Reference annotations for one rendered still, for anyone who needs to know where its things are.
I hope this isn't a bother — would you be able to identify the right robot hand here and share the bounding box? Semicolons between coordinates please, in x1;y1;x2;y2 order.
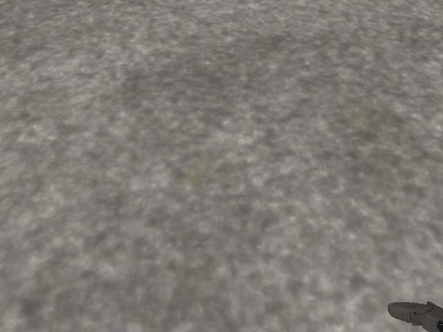
388;302;443;332

